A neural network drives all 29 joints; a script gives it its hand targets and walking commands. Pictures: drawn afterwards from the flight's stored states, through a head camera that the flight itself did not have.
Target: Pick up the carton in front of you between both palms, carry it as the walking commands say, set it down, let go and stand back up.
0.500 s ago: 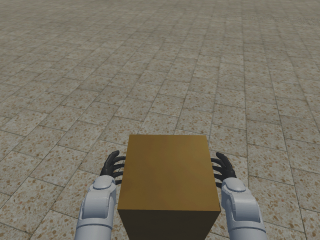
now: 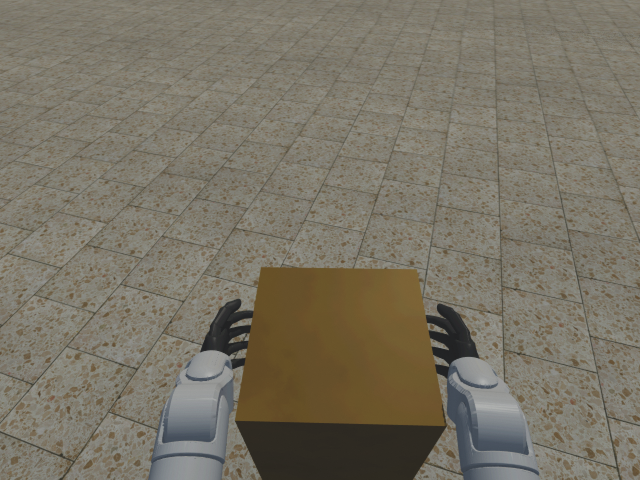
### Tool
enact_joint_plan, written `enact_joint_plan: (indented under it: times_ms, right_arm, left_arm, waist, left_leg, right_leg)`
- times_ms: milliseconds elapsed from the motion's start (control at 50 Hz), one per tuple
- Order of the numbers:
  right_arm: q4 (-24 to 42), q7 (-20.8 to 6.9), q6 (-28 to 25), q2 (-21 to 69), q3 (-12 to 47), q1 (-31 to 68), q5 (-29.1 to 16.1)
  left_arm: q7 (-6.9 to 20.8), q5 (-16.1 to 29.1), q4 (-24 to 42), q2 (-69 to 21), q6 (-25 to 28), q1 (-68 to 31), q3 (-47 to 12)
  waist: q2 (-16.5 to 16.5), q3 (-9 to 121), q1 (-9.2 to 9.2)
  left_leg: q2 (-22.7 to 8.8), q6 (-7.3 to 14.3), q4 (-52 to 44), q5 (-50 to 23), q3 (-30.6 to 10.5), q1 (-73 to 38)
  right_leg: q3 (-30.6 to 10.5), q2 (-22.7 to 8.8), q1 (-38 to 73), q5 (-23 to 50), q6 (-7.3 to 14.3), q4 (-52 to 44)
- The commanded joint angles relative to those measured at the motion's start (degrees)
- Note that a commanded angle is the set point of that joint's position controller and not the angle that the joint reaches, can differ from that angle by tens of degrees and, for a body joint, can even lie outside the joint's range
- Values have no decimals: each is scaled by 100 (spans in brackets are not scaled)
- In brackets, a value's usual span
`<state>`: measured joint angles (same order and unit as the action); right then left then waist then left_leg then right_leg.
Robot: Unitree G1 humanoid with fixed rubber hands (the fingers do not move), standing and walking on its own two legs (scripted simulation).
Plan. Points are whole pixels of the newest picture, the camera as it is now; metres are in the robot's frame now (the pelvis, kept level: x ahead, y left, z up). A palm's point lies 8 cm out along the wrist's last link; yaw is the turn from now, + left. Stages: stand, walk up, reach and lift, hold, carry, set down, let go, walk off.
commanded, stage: hold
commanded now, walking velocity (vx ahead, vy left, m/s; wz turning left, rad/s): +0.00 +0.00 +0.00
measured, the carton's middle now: (336, 380) +0.29 -0.01 -0.05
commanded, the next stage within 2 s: set down in 0.22 s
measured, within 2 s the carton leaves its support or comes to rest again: neither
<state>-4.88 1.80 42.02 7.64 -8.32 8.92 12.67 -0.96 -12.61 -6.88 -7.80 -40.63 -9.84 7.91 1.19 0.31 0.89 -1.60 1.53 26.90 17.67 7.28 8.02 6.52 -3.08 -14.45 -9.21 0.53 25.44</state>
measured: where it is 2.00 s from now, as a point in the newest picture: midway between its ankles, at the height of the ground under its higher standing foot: outside the picture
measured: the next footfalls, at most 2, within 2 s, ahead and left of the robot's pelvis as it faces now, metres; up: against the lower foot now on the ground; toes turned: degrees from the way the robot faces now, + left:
none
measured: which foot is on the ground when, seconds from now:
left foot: down 0.00-1.00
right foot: down 0.00-1.00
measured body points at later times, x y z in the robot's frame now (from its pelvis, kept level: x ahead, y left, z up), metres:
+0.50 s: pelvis -0.04 -0.04 -0.01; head -0.05 -0.05 +0.44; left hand +0.28 +0.16 +0.02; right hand +0.32 -0.14 +0.02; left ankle -0.03 +0.09 -0.74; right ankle +0.04 -0.14 -0.74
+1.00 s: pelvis -0.06 -0.04 -0.11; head +0.18 -0.02 +0.27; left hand +0.35 +0.16 -0.19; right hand +0.38 -0.14 -0.19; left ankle -0.03 +0.09 -0.74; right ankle +0.04 -0.14 -0.74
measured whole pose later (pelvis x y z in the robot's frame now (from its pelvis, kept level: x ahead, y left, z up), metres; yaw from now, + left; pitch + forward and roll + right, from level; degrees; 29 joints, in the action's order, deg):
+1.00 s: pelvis -0.06 -0.04 -0.11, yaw +10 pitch +32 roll +0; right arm -25.4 2.3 12.6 6.7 -23.6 39.0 13.0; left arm 0.5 -12.7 -30.2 -5.5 -11.2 -41.9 23.7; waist 2.1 -0.3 1.6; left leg 2.4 -1.3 64.2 23.1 -3.2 72.9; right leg -0.9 0.4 -75.5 -18.4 -0.1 62.0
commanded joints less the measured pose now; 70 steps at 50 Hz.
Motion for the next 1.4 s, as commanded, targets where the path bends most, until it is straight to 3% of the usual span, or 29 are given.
enact_joint_plan:
  times_ms: [0, 20, 60, 80, 160, 220, 320, 380, 480, 540, 580, 700, 800, 900, 960, 1080, 1220, 1380]
  right_arm:
    - [645, -1217, -283, 4599, 3117, 2117, -1319]
    - [640, -1244, -299, 4569, 3196, 2286, -1326]
    - [610, -1278, -335, 4610, 3190, 2333, -1320]
    - [559, -1300, -361, 4610, 3165, 2437, -1305]
    - [93, -1266, -345, 4884, 2863, 2323, -1123]
    - [-198, -1267, -294, 4968, 2648, 2397, -988]
    - [-1120, -1373, -386, 5269, 2115, 3745, -774]
    - [-1939, -1468, -612, 5438, 1564, 4808, -516]
    - [-3013, -1207, -993, 4825, 82, 5494, 231]
    - [-3237, -992, -1249, 4048, -750, 5333, 726]
    - [-3254, -892, -1496, 3675, -998, 5256, 904]
    - [-3125, -818, -2506, 3885, -477, 5405, 728]
    - [-2810, -940, -3250, 4717, 886, 5944, 147]
    - [-2025, -1057, -3291, 4971, 2136, 6374, -485]
    - [-2123, -1207, -3075, 5035, 2215, 6183, -562]
    - [-2689, -1639, -2646, 4769, 1559, 6226, -347]
    - [-3115, -1818, -2606, 4414, 991, 6714, -274]
    - [-3119, -1768, -2577, 4150, 990, 7518, -549]
  left_arm:
    - [1015, 962, 302, -4618, 262, -1663, -2664]
    - [988, 866, 128, -4606, 292, -1667, -2525]
    - [998, 932, 208, -4709, 334, -1832, -2623]
    - [1024, 950, 180, -4775, 330, -1997, -2653]
    - [1229, 1270, 209, -4957, 261, -2585, -3017]
    - [1346, 1234, -37, -4959, 206, -2751, -2891]
    - [1562, 776, -1162, -4863, 424, -3895, -1990]
    - [1676, 306, -2117, -4837, 758, -4779, -1166]
    - [1519, -623, -3241, -4044, 1197, -5430, 445]
    - [1389, -1032, -3448, -3421, 1388, -5386, 1079]
    - [1348, -1105, -3478, -3141, 1595, -5418, 1204]
    - [1364, -732, -3367, -3472, 2527, -5558, 580]
    - [1450, -138, -3197, -4264, 3228, -5821, -528]
    - [1332, 441, -2410, -4728, 3260, -6183, -1745]
    - [1304, 557, -2401, -5020, 3034, -6126, -1944]
    - [1351, 426, -2884, -5277, 2562, -6229, -1608]
    - [1119, 355, -3139, -5071, 2562, -6739, -1246]
    - [835, 578, -3022, -4831, 2600, -7665, -1359]
  waist:
    - [51, 1419, -217]
    - [123, 1452, -267]
    - [-37, 1322, -226]
    - [181, 1315, -204]
    - [129, 1136, 118]
    - [103, 838, 158]
    - [-52, 336, -40]
    - [-120, 358, -192]
    - [-235, 95, -279]
    - [-228, 127, -142]
    - [-186, 343, -47]
    - [-51, 1654, 53]
    - [-149, 3675, -30]
    - [-178, 6309, 40]
    - [-113, 6459, 150]
    - [153, 5476, 352]
    - [243, 5527, 444]
    - [220, 6359, 554]
  left_leg:
    - [428, -52, -566, -3815, -1446, -530]
    - [459, -25, -711, -3124, -1419, -635]
    - [481, -48, -747, -3085, -1399, -860]
    - [471, -67, -855, -2607, -1402, -876]
    - [471, -216, -854, -2235, -1376, -655]
    - [491, -195, -936, -1565, -1340, -233]
    - [486, 63, -939, 327, -1211, 768]
    - [519, 191, -633, 892, -1134, 976]
    - [617, 207, 14, 907, -1033, 1454]
    - [672, 150, 357, 712, -981, 1878]
    - [723, 113, 599, 542, -959, 2211]
    - [954, 35, 1425, -125, -897, 3296]
    - [1066, -110, 2257, -713, -868, 4341]
    - [1161, -248, 3145, -1599, -789, 4842]
    - [1154, -296, 3429, -1603, -828, 5147]
    - [1116, -335, 3747, -909, -869, 5756]
    - [1151, -402, 4370, -856, -829, 6451]
    - [1260, -437, 5245, -648, -664, 6980]
  right_leg:
    - [-1170, 804, 1750, 2612, 56, -149]
    - [-1150, 836, 1763, 2211, -8, -210]
    - [-1087, 929, 1553, 1979, -61, -276]
    - [-1065, 957, 1557, 1548, -42, -308]
    - [-1023, 992, 1488, 1018, 50, -431]
    - [-1002, 929, 1613, 659, 86, -492]
    - [-935, 808, 1706, -627, 14, -341]
    - [-998, 750, 1499, -1424, -20, -188]
    - [-1177, 684, 885, -2012, -54, -33]
    - [-1145, 725, 429, -1685, -53, 264]
    - [-1094, 775, 143, -1331, -46, 536]
    - [-964, 933, -622, -10, -56, 1560]
    - [-1008, 956, -690, 1152, -137, 2545]
    - [-894, 991, -752, 2498, -163, 3585]
    - [-782, 1027, -1685, 2225, -169, 3848]
    - [-562, 1102, -3848, 820, -104, 4170]
    - [-433, 1093, -5222, 576, -93, 4829]
    - [-332, 1113, -5783, 548, -185, 5641]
